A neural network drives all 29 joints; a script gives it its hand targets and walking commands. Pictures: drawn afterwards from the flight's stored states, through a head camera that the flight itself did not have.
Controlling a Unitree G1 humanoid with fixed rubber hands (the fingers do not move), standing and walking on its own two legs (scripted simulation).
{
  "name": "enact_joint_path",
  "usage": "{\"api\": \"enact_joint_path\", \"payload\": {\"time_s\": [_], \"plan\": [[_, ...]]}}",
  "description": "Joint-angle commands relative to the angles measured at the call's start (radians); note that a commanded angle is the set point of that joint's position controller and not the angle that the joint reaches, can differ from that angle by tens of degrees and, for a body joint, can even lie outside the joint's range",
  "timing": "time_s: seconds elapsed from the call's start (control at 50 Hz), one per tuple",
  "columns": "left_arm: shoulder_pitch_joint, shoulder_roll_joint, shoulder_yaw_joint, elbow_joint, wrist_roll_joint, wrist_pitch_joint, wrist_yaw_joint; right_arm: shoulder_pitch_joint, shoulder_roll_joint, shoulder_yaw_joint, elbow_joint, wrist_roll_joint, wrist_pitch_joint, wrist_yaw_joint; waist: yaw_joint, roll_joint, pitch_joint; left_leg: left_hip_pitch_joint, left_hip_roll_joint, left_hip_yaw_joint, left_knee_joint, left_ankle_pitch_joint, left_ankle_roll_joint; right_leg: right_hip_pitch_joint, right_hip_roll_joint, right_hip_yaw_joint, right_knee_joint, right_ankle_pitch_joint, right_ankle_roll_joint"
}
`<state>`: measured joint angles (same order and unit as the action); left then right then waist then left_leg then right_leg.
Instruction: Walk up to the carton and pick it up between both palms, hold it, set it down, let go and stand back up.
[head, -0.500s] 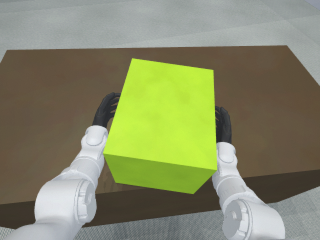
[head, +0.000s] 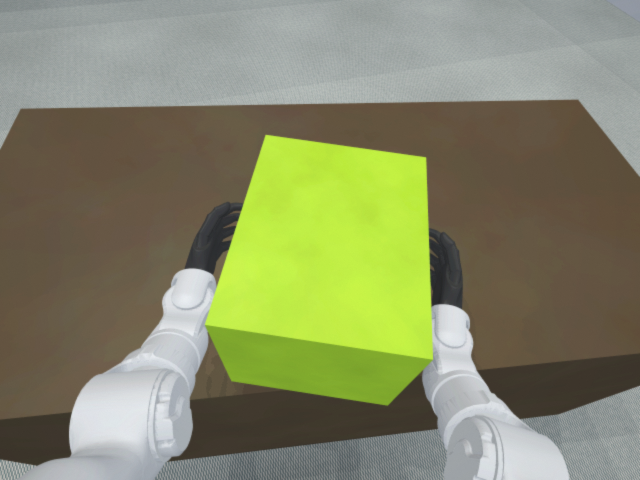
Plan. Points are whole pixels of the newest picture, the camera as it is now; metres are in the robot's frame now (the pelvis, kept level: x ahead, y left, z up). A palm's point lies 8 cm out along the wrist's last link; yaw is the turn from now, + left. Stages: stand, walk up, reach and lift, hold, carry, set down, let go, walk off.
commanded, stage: reach and lift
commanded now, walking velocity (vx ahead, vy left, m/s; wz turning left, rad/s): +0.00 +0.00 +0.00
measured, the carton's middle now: (327, 271) +0.40 -0.03 -0.02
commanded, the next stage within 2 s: none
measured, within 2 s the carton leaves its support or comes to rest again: leaves its support in 0.90 s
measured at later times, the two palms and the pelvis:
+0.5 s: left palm (202, 264) +0.39 +0.14 +0.03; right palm (447, 298) +0.33 -0.18 +0.01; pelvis -0.01 -0.01 +0.00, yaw +0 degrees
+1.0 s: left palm (205, 256) +0.39 +0.13 +0.03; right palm (449, 287) +0.34 -0.19 +0.02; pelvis +0.00 -0.01 +0.00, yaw +0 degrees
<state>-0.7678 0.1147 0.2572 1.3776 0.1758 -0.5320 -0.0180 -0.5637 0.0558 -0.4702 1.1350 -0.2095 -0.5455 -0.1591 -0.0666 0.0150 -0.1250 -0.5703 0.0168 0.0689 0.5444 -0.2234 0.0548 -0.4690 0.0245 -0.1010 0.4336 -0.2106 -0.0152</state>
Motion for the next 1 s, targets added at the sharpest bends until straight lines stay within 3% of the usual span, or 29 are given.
{"api": "enact_joint_path", "payload": {"time_s": [0.0,0.12,0.18,0.26,0.28,0.3,0.34,0.36,0.38,0.48,0.5,0.56,0.64,0.7,0.72,0.74,0.8,0.84,0.86,0.88,0.98], "plan": [[-0.440,-0.514,-0.170,-0.084,0.101,-0.042,-0.111,-0.469,0.599,0.331,0.009,-0.161,-0.047,0.150,0.012,0.044,-0.493,0.383,0.020,-0.077,-0.001,0.422,-0.086,0.097,-0.024,0.046,-0.032,0.313,-0.010],[-0.413,-0.524,-0.161,-0.067,0.121,-0.032,-0.106,-0.470,0.599,0.326,0.003,-0.159,-0.062,0.139,0.026,0.061,-0.487,0.385,0.024,-0.066,-0.008,0.416,-0.087,0.083,-0.027,0.038,-0.050,0.308,-0.012],[-0.435,-0.537,-0.203,-0.097,0.100,-0.050,-0.099,-0.473,0.592,0.318,0.017,-0.162,-0.095,0.132,0.003,0.071,-0.561,0.428,0.029,-0.072,0.021,0.505,-0.106,0.046,-0.017,0.029,-0.059,0.350,-0.025],[-0.447,-0.533,-0.199,-0.096,0.096,-0.082,-0.098,-0.522,0.580,0.342,-0.001,-0.167,-0.134,0.138,0.032,0.057,-0.534,0.393,0.030,-0.073,0.005,0.479,-0.097,0.101,-0.021,0.029,-0.047,0.371,-0.016],[-0.463,-0.549,-0.225,-0.126,0.081,-0.096,-0.096,-0.532,0.583,0.351,-0.027,-0.168,-0.150,0.139,0.025,0.044,-0.594,0.413,0.034,-0.074,-0.001,0.476,-0.098,0.104,-0.014,0.020,-0.047,0.368,-0.009],[-0.464,-0.557,-0.236,-0.129,0.085,-0.103,-0.091,-0.528,0.570,0.339,-0.003,-0.171,-0.162,0.140,0.020,0.070,-0.572,0.440,0.037,-0.078,-0.010,0.500,-0.112,0.083,-0.007,0.015,-0.060,0.359,-0.019],[-0.482,-0.550,-0.233,-0.126,0.085,-0.125,-0.086,-0.549,0.570,0.355,-0.008,-0.170,-0.183,0.143,0.041,0.062,-0.588,0.439,0.033,-0.068,-0.019,0.489,-0.108,0.081,-0.010,0.019,-0.077,0.331,-0.021],[-0.490,-0.555,-0.247,-0.142,0.079,-0.134,-0.083,-0.541,0.575,0.352,0.009,-0.173,-0.192,0.142,0.024,0.064,-0.593,0.440,0.031,-0.064,-0.021,0.493,-0.109,0.080,-0.010,0.020,-0.080,0.341,-0.019],[-0.466,-0.552,-0.236,-0.150,0.087,-0.139,-0.080,-0.540,0.565,0.368,0.003,-0.167,-0.201,0.146,0.045,0.060,-0.598,0.440,0.028,-0.064,-0.024,0.512,-0.105,0.097,-0.008,0.021,-0.078,0.359,-0.018],[-0.527,-0.530,-0.236,-0.164,0.090,-0.147,-0.086,-0.557,0.546,0.323,0.032,-0.201,-0.223,0.133,0.017,0.022,-0.563,0.380,0.026,-0.050,-0.086,0.329,-0.083,0.098,-0.028,0.030,-0.121,0.233,-0.005],[-0.494,-0.540,-0.244,-0.175,0.094,-0.142,-0.082,-0.537,0.548,0.327,0.037,-0.196,-0.225,0.128,0.008,0.020,-0.565,0.401,0.027,-0.051,-0.089,0.341,-0.085,0.108,-0.021,0.023,-0.120,0.257,-0.002],[-0.500,-0.538,-0.240,-0.179,0.096,-0.133,-0.076,-0.556,0.544,0.343,0.036,-0.190,-0.226,0.129,0.036,0.028,-0.594,0.385,0.024,-0.047,-0.100,0.333,-0.078,0.110,-0.024,0.026,-0.129,0.245,-0.008],[-0.517,-0.553,-0.274,-0.175,0.071,-0.115,-0.078,-0.578,0.537,0.351,0.032,-0.180,-0.209,0.123,0.014,0.025,-0.591,0.386,0.026,-0.057,-0.110,0.297,-0.081,0.105,-0.019,0.025,-0.129,0.234,-0.001],[-0.539,-0.567,-0.296,-0.205,0.049,-0.113,-0.073,-0.585,0.550,0.391,0.024,-0.158,-0.204,0.124,0.026,0.034,-0.667,0.404,0.020,-0.050,-0.090,0.372,-0.083,0.099,-0.013,0.027,-0.123,0.280,-0.001],[-0.567,-0.567,-0.322,-0.202,0.033,-0.115,-0.074,-0.594,0.561,0.394,0.009,-0.160,-0.201,0.122,0.010,0.047,-0.704,0.400,0.016,-0.051,-0.084,0.365,-0.088,0.090,-0.013,0.028,-0.118,0.303,0.004],[-0.533,-0.574,-0.319,-0.190,0.029,-0.110,-0.075,-0.592,0.573,0.429,-0.016,-0.143,-0.192,0.124,0.031,0.036,-0.695,0.394,0.012,-0.049,-0.083,0.358,-0.080,0.114,-0.014,0.033,-0.115,0.315,0.007],[-0.541,-0.609,-0.392,-0.232,-0.021,-0.100,-0.074,-0.594,0.580,0.496,-0.035,-0.084,-0.162,0.124,0.011,0.055,-0.711,0.429,0.010,-0.065,-0.074,0.409,-0.094,0.129,-0.006,0.034,-0.098,0.384,0.014],[-0.547,-0.638,-0.436,-0.272,-0.050,-0.088,-0.069,-0.613,0.588,0.564,-0.100,-0.033,-0.138,0.127,0.024,0.079,-0.749,0.451,0.006,-0.073,-0.054,0.458,-0.098,0.109,-0.001,0.043,-0.100,0.389,0.011],[-0.570,-0.652,-0.470,-0.316,-0.076,-0.086,-0.069,-0.613,0.608,0.576,-0.123,-0.024,-0.116,0.124,-0.013,0.065,-0.765,0.442,0.004,-0.080,-0.052,0.441,-0.096,0.117,0.000,0.047,-0.089,0.403,0.020],[-0.574,-0.665,-0.480,-0.354,-0.087,-0.078,-0.063,-0.610,0.620,0.613,-0.146,-0.004,-0.095,0.126,0.004,0.073,-0.758,0.439,0.006,-0.089,-0.049,0.452,-0.094,0.122,0.002,0.052,-0.074,0.403,0.015],[-0.556,-0.726,-0.581,-0.536,-0.142,-0.014,-0.045,-0.604,0.674,0.787,-0.378,0.109,0.022,0.121,-0.003,0.057,-0.786,0.436,-0.008,-0.122,-0.045,0.485,-0.077,0.205,-0.003,0.087,-0.045,0.495,0.033]]}}
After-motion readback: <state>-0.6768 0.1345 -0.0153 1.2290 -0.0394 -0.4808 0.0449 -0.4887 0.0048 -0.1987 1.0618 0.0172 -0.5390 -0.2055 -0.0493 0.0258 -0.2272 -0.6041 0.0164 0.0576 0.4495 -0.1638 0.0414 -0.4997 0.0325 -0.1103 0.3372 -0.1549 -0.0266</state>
